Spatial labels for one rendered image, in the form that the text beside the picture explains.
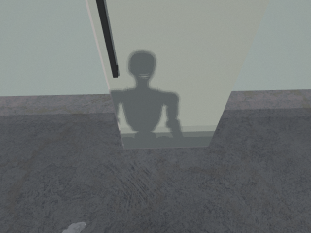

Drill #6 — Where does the left robot hand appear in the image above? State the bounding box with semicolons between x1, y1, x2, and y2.
62;222;86;233

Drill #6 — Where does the fridge door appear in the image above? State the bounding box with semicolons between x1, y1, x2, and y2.
87;0;270;149

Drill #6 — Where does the handle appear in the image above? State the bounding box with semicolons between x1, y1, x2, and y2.
96;0;119;78

